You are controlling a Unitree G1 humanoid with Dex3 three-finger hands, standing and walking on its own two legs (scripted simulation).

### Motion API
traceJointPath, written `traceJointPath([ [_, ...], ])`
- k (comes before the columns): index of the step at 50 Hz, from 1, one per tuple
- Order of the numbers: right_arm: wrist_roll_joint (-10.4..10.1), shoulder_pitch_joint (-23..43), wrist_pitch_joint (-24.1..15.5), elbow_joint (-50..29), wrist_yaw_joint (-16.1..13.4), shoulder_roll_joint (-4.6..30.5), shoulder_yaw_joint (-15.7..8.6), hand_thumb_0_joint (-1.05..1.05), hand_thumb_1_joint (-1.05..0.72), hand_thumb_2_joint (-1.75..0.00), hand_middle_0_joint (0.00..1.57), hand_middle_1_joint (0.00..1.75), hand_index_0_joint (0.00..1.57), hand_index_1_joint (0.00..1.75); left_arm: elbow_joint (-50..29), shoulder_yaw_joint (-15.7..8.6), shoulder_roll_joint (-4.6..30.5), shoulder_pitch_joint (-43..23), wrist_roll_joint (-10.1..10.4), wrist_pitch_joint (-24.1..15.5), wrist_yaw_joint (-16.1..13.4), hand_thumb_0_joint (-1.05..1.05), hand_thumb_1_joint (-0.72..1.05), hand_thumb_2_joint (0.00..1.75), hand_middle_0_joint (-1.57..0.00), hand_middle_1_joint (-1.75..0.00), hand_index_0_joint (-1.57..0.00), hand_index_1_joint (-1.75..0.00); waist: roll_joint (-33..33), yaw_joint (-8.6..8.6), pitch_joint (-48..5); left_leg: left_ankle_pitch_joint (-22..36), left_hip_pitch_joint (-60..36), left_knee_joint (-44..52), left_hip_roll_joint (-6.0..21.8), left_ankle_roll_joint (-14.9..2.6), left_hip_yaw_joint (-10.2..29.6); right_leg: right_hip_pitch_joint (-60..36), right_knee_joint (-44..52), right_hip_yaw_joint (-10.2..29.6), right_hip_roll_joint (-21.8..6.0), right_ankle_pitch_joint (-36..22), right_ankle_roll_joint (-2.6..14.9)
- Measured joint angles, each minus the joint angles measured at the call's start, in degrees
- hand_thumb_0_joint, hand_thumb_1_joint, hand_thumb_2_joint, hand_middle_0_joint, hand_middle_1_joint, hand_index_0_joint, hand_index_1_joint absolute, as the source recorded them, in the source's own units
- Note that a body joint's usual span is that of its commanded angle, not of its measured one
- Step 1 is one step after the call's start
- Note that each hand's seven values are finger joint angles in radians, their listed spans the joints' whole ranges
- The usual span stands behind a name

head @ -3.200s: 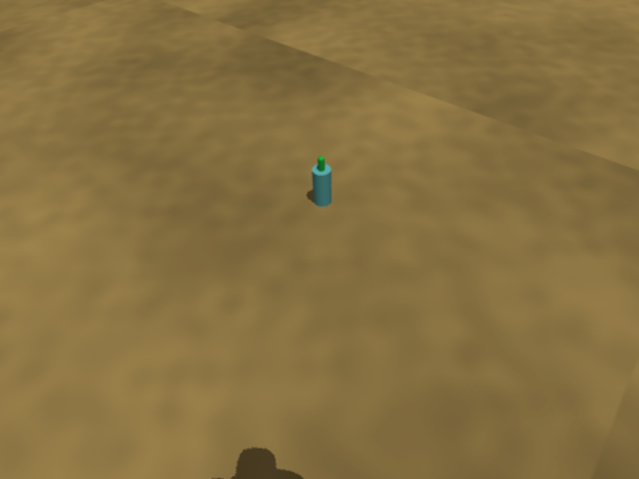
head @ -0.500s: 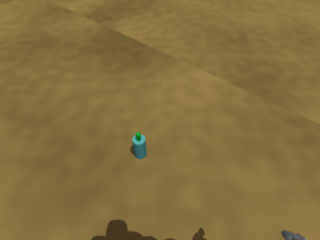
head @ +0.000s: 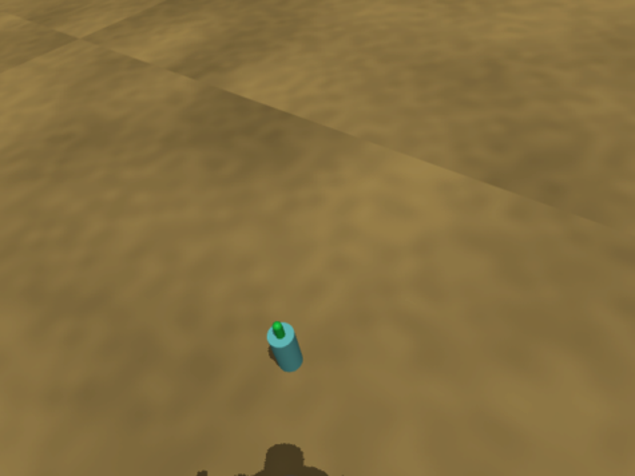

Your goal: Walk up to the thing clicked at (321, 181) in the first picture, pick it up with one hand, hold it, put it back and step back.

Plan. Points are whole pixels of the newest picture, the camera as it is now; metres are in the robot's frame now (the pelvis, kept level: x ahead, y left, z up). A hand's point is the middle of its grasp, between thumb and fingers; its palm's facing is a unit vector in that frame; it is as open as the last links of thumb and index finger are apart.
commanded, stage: walk up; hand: left
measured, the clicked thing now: (283, 343) +0.61 +0.23 -0.64
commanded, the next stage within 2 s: none
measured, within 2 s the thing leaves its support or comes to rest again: neither
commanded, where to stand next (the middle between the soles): +0.31 +0.05 m, yaw -1 degrees
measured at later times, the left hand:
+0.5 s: hand (138, 445) +0.21 +0.33 -0.15, palm faces -0.09 -0.94 -0.34, open 7.4 cm
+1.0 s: hand (165, 371) +0.33 +0.33 -0.16, palm faces -0.03 -0.94 -0.35, open 7.4 cm
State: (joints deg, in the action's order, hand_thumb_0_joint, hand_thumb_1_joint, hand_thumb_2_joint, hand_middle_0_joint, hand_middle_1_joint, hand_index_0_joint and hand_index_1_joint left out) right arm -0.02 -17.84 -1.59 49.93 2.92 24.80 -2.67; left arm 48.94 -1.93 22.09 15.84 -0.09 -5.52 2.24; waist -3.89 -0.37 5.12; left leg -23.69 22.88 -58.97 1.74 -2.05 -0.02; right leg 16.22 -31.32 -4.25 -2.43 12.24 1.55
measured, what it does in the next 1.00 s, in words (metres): walks ahead: left foot, then right foot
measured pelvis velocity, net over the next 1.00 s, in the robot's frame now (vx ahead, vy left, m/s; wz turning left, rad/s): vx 0.24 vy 0.07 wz -0.02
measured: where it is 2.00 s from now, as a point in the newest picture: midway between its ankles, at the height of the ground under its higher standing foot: (344, 471)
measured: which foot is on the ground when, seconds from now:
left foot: up 0.00-0.24, down 0.26-0.68, up 0.70-0.90, down 0.92-1.00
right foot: down 0.00-0.28, up 0.30-0.64, down 0.66-1.00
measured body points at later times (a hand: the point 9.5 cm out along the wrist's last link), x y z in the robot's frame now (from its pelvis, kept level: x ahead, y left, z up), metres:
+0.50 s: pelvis +0.16 +0.06 +0.00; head +0.19 +0.09 +0.45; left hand +0.21 +0.38 -0.13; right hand +0.21 -0.26 -0.09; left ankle +0.18 +0.16 -0.73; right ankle +0.21 -0.09 -0.68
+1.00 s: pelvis +0.24 +0.07 -0.01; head +0.25 +0.08 +0.44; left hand +0.33 +0.38 -0.13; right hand +0.29 -0.25 -0.13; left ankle +0.28 +0.18 -0.73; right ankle +0.29 -0.07 -0.73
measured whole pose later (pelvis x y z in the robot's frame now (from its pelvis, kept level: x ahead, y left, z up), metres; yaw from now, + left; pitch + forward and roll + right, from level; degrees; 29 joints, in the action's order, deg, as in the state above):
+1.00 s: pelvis +0.24 +0.07 -0.01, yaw -1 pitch -3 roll +0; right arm 1.0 -14.3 -2.3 55.8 0.5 22.5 -1.5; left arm 53.7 -0.9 22.4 11.1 -0.2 0.7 0.9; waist 1.3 -0.6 3.9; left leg -17.2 17.7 -38.1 0.4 -1.1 -2.6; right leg 20.7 -40.7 -0.6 -3.0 20.7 0.8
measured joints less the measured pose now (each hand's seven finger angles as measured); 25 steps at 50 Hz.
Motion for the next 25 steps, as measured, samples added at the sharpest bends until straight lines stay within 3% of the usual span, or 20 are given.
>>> traceJointPath([
  [6,0.91,1.67,-0.02,-0.15,1.33,-0.19,-0.77,0.01,-0.9,-0.9,0.21,0.3,0.2,0.3,-0.53,0.06,0.6,2.65,-0.49,0.39,0.17,0.01,0.9,0.9,-0.2,-0.3,-0.2,-0.3,0.4,-0.86,-0.61,5.76,4.33,12.3,3.0,1.66,-0.03,-4.56,3.06,-0.42,0.28,1.84,-0.12],
  [11,1.18,2.31,-0.4,0.37,1.92,-0.13,-1.41,0.01,-0.9,-0.9,0.21,0.3,0.2,0.3,-0.09,-0.15,2.16,4.59,-0.65,1.09,0.36,0.01,0.9,0.9,-0.2,-0.3,-0.2,-0.3,1.85,-1.49,-1.46,9.77,2.05,21.81,3.41,1.72,-1.25,-6.7,0.79,-0.81,-0.23,6.45,-1.31],
  [13,1.26,2.25,-1.13,0.3,1.81,-0.06,-1.68,0.01,-0.9,-0.9,0.21,0.3,0.2,0.3,0.36,-0.21,2.95,5.21,-0.77,1.58,0.28,0.01,0.9,0.9,-0.2,-0.3,-0.2,-0.3,3.07,-1.27,-1.84,12.19,-0.29,24.42,2.37,1.4,-2.11,-6.6,-2.72,-0.62,-1.31,9.77,-1.87],
  [14,1.35,2.49,-1.67,0.21,1.53,-0.39,-1.78,0.01,-0.9,-0.9,0.21,0.3,0.2,0.3,0.77,-0.33,3.45,5.25,-0.85,1.93,0.1,0.01,0.9,0.9,-0.2,-0.3,-0.2,-0.3,4.75,-1.21,-1.5,12.94,-0.81,23.6,1.26,1.3,-3.14,-5.67,-6.43,0.43,-2.7,11.51,-0.99],
  [16,1.14,2.46,-2.66,-0.71,1.04,-0.72,-1.74,0.0,-0.9,-0.9,0.21,0.3,0.2,0.3,2.2,-0.33,3.35,4.46,-0.49,2.93,-0.45,0.01,0.9,0.9,-0.2,-0.3,-0.2,-0.3,5.75,-0.47,-1.08,10.59,-1.19,21.46,0.63,0.85,-3.84,-1.19,-18.15,3.79,-1.57,13.98,0.41],
  [19,0.43,1.94,-2.9,-1.49,0.37,-1.85,-0.99,0.0,-0.9,-0.9,0.21,0.3,0.2,0.3,3.14,0.15,3.7,3.25,-0.04,3.26,-0.78,0.01,0.91,0.9,-0.2,-0.3,-0.2,-0.3,6.95,0.35,-0.31,9.84,-4.33,23.94,0.37,0.35,-4.5,5.32,-28.77,5.77,0.44,12.07,1.18],
  [25,0.41,-0.3,-2.88,-1.88,-0.31,-2.23,-0.08,0.0,-0.9,-0.9,0.21,0.3,0.2,0.3,2.84,-0.04,3.14,1.88,-0.24,3.19,0.14,0.01,0.91,0.9,-0.2,-0.3,-0.2,-0.3,7.28,1.18,0.42,9.75,-10.71,30.22,-0.45,-0.35,-5.85,10.95,-21.86,4.25,-1.49,7.23,-0.44],
])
